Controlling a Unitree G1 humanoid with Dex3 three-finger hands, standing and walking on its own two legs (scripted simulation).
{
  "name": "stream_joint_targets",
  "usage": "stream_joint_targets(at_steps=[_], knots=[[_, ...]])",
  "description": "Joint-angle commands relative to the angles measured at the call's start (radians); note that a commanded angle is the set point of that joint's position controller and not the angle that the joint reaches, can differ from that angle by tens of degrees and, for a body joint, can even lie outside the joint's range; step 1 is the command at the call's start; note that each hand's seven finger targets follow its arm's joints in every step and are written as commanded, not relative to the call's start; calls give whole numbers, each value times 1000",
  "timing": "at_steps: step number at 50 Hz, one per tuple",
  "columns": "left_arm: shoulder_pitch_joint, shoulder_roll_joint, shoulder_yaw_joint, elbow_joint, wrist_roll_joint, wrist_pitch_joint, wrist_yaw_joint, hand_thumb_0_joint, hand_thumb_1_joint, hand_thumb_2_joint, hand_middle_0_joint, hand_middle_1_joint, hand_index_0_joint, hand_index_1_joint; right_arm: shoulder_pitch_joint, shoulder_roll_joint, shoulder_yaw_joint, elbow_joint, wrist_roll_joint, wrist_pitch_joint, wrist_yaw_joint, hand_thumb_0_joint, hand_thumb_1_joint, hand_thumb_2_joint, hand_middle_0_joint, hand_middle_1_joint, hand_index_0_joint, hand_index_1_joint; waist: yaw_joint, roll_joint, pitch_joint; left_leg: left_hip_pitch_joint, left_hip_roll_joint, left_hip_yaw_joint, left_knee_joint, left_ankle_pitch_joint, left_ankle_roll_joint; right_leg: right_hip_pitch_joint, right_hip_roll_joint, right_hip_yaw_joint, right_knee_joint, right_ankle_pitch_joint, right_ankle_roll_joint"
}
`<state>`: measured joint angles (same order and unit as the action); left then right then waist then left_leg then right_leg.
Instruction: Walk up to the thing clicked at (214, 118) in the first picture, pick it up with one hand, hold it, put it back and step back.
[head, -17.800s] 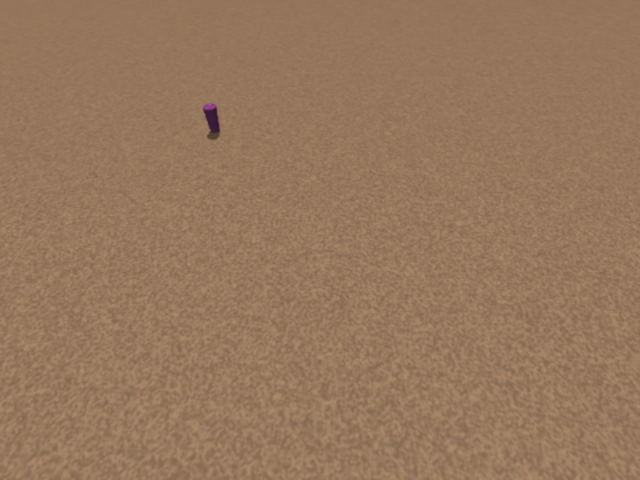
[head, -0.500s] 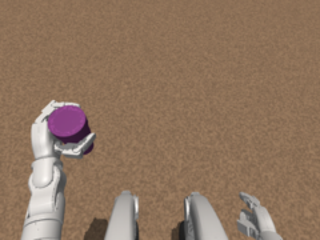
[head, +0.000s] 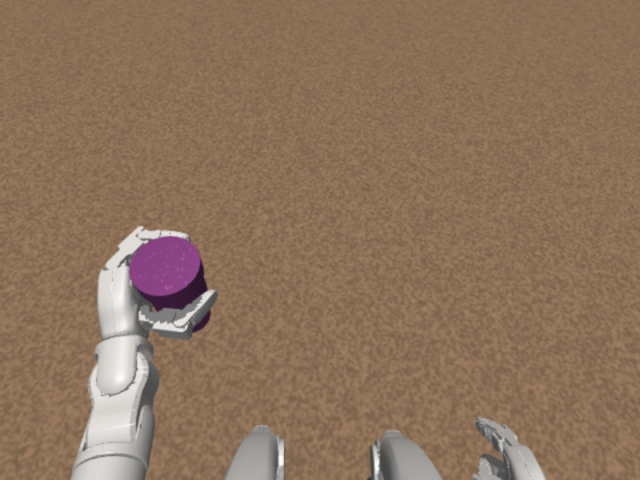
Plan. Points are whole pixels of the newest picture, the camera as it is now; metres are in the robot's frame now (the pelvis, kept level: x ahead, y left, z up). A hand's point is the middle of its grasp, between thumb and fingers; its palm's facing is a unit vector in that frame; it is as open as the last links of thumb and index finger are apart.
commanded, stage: lift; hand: left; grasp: from the side
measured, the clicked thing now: (180, 293) +0.34 +0.19 +0.01
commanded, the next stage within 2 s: hold in 0.62 s
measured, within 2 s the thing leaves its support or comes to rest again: neither
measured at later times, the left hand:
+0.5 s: hand (183, 263) +0.35 +0.17 +0.08, palm faces +0.21 -0.98 -0.01, open 9.7 cm
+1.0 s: hand (183, 253) +0.35 +0.17 +0.09, palm faces +0.22 -0.98 -0.01, open 9.7 cm
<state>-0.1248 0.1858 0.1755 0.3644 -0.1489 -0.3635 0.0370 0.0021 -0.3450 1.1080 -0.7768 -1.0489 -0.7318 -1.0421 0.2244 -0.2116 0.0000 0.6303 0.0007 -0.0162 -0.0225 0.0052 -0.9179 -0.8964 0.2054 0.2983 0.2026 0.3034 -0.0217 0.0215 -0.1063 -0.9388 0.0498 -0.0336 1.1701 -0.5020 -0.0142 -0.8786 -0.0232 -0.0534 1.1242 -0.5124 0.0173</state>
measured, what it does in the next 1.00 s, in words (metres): stands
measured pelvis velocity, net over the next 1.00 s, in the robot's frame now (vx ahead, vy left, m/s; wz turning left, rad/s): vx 0.02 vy -0.01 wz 0.00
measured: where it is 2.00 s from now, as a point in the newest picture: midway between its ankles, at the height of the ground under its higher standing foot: outside the picture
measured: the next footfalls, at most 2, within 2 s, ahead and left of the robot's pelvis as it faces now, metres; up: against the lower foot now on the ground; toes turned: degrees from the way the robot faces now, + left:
none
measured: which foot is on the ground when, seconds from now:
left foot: down 0.00-1.00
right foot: down 0.00-1.00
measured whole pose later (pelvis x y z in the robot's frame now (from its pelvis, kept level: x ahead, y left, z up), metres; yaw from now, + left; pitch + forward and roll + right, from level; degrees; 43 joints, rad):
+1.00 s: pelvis +0.02 -0.01 +0.05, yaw +0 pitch +8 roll -1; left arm -0.11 0.15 0.14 0.39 -0.13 -0.35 0.07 0.00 -0.34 1.10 -0.77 -1.05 -0.73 -1.04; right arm 0.23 -0.22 -0.01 0.64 -0.01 0.02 -0.02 0.01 -0.93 -0.90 0.20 0.30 0.20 0.30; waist -0.02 0.02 -0.05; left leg -0.62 0.05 -0.01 0.90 -0.43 -0.02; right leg -0.57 -0.02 -0.04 0.87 -0.44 0.01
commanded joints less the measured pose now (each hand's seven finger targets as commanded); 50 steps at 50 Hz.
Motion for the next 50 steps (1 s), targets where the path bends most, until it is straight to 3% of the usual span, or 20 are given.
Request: stream_joint_targets(at_steps=[1,2,3,5,8,10,11,12,17,19,23,26,27,29,32,39,41,42,47,50], knots=[[-238,143,39,-234,11,-71,12,0,134,1191,-1223,-1315,-1237,-1319,8,-136,-51,-115,1,-37,-12,0,-910,-899,200,300,199,300,-4,24,-309,287,-25,-1,-220,197,16,182,30,9,-192,241,-31],[-247,137,31,-248,15,-73,14,0,138,1190,-1213,-1306,-1227,-1310,12,-130,-50,-118,-2,-34,-12,0,-910,-900,200,300,199,300,-12,24,-325,290,-27,3,-220,201,17,196,30,13,-203,250,-28],[-183,80,4,-146,9,-63,7,0,145,1192,-1210,-1302,-1222,-1307,2,-134,-48,-118,-2,-36,-10,0,-906,-899,199,300,199,300,-26,-9,-282,287,-25,-1,-230,198,18,187,34,7,-207,246,-30],[-264,142,52,-257,2,-77,18,0,160,1190,-1195,-1297,-1210,-1299,7,-133,-52,-114,-4,-35,-13,0,-907,-899,200,300,199,300,-3,26,-308,303,-30,5,-240,215,17,223,30,11,-221,264,-28],[-207,94,11,-201,7,-69,15,0,162,1195,-1214,-1311,-1229,-1314,-2,-126,-46,-121,-5,-34,-11,0,-909,-900,199,300,199,300,-13,9,-272,307,-29,8,-260,196,17,229,31,11,-243,248,-26],[-192,97,23,-170,7,-68,18,0,143,1194,-1207,-1307,-1221,-1311,-4,-129,-50,-116,-4,-33,-12,0,-908,-899,199,300,199,300,-12,-7,-260,316,-28,8,-271,208,17,242,32,9,-251,258,-25],[-265,133,24,-284,7,-79,18,0,159,1186,-1194,-1295,-1208,-1298,7,-133,-53,-118,-3,-34,-13,0,-905,-899,199,300,199,300,-5,19,-311,339,-29,15,-270,233,17,275,27,19,-258,288,-24],[-205,105,16,-194,9,-68,15,0,139,1183,-1209,-1305,-1223,-1308,-3,-128,-48,-119,-4,-30,-12,0,-913,-900,200,300,199,300,-11,2,-276,336,-31,13,-278,235,18,277,31,13,-259,289,-23],[-245,116,18,-245,7,-71,24,0,144,1191,-1206,-1309,-1219,-1313,-1,-137,-55,-109,-3,-28,-14,0,-912,-901,200,300,199,300,-9,12,-269,388,-28,14,-300,266,15,286,33,11,-276,315,-26],[-203,81,10,-193,1,-65,21,0,151,1210,-1203,-1310,-1214,-1317,-7,-129,-51,-112,-5,-27,-10,0,-905,-900,199,300,199,300,-10,-10,-246,372,-30,14,-308,256,17,294,35,9,-286,309,-24],[-234,115,13,-243,11,-65,24,0,145,1197,-1206,-1309,-1219,-1314,3,-133,-53,-110,-5,-21,-13,0,-908,-900,199,300,199,300,-7,2,-281,401,-31,26,-312,308,18,349,29,21,-302,371,-19],[-216,83,-1,-193,8,-57,23,0,135,1194,-1202,-1308,-1215,-1313,-6,-131,-54,-109,-5,-19,-11,0,-909,-900,199,300,199,300,-12,-17,-248,403,-30,24,-322,316,19,349,33,16,-310,374,-20],[-274,126,32,-263,7,-68,29,0,167,1190,-1192,-1293,-1203,-1299,-5,-137,-57,-112,-3,-19,-10,0,-903,-900,199,300,199,300,-2,9,-265,426,-30,24,-331,315,15,353,33,16,-314,369,-21],[-199,79,2,-175,11,-54,27,0,160,1195,-1204,-1312,-1218,-1316,1,-128,-51,-109,-6,-14,-10,0,-909,-900,200,300,199,300,-10,-17,-255,421,-32,28,-330,327,18,374,34,18,-324,386,-18],[-231,92,8,-212,7,-63,26,0,164,1224,-1213,-1335,-1225,-1340,-2,-130,-53,-110,-6,-14,-8,0,-908,-901,199,300,199,300,-4,0,-259,444,-30,27,-339,359,18,382,34,17,-324,409,-21],[-229,79,4,-205,5,-60,28,0,185,1129,-1217,-1302,-1231,-1302,-10,-132,-55,-112,-3,-12,-6,0,-923,-903,199,300,199,300,-3,-6,-245,469,-29,28,-369,341,14,397,36,13,-347,388,-22],[-221,67,-12,-189,8,-56,28,0,179,1138,-1211,-1309,-1227,-1308,-11,-135,-57,-115,-4,-13,-6,0,-920,-902,199,300,199,300,-12,-21,-241,476,-28,30,-371,355,16,404,37,13,-356,404,-19],[-267,112,20,-244,13,-63,36,0,186,1137,-1220,-1311,-1235,-1309,-12,-134,-56,-112,-5,-12,-8,0,-923,-903,200,300,200,300,-2,8,-243,470,-33,34,-371,352,15,407,35,17,-356,407,-18],[-215,70,-1,-193,14,-54,38,0,185,1157,-1220,-1324,-1234,-1325,-20,-129,-55,-116,-3,-10,-6,0,-922,-904,199,300,199,300,0,-19,-224,481,-32,34,-389,351,16,429,35,15,-368,404,-18],[-246,88,1,-199,25,-58,40,0,205,1158,-1231,-1328,-1246,-1327,-21,-134,-57,-117,-5,-10,-6,0,-918,-903,199,300,199,300,-7,-2,-210,493,-30,29,-405,331,11,417,39,9,-373,375,-22]])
